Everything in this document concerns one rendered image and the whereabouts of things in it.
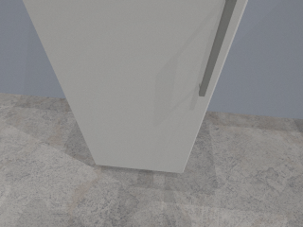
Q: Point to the fridge door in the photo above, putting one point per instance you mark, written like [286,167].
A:
[131,72]

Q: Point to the handle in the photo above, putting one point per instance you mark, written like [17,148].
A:
[217,44]

